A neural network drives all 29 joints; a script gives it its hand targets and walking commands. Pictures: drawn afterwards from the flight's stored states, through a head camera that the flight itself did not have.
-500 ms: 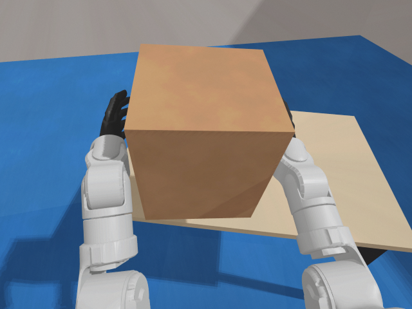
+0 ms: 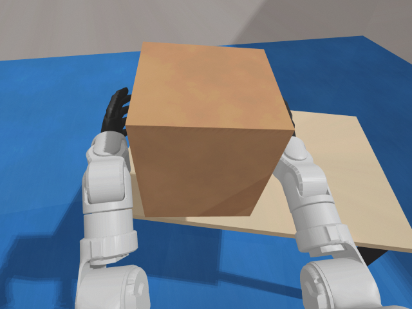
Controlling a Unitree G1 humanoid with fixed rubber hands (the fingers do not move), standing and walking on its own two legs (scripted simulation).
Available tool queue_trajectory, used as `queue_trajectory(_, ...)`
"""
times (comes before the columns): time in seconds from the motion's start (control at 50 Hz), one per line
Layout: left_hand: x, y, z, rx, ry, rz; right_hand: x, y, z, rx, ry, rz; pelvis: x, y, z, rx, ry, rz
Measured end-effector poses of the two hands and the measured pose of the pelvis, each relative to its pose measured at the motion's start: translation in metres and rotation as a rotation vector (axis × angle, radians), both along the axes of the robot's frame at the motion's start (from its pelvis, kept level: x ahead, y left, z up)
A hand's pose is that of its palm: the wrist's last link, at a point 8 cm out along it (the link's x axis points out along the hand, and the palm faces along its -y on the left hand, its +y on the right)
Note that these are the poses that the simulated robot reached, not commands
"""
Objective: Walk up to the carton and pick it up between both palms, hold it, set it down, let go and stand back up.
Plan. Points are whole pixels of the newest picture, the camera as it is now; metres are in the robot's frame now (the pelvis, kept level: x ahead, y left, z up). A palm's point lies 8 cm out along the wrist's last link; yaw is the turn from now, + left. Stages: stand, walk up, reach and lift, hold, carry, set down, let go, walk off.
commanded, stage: hold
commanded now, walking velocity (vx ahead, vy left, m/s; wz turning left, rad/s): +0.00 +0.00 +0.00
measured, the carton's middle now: (201, 137) +0.37 +0.00 +0.16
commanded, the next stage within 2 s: none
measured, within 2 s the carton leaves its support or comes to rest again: neither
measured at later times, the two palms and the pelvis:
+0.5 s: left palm (115, 134) +0.36 +0.16 +0.19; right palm (282, 137) +0.36 -0.15 +0.16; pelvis +0.00 +0.00 +0.00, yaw +0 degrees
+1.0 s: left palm (116, 134) +0.36 +0.15 +0.19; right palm (284, 137) +0.36 -0.15 +0.17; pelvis +0.00 +0.00 +0.00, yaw +0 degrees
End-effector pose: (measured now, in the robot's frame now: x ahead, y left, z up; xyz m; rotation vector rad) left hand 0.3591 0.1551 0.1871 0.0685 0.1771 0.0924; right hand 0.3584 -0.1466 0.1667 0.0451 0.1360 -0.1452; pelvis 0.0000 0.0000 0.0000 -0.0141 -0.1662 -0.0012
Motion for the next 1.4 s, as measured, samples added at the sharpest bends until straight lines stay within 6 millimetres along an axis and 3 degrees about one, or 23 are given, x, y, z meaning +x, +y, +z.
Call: queue_trajectory(1.4,-0.0034,0.0013,-0.0023,0.003,0.002,-0.001,-0.0036,0.0012,-0.0033,0.003,-0.001,-0.002,-0.002,-0.0004,0.0002,0.001,-0.002,0.008)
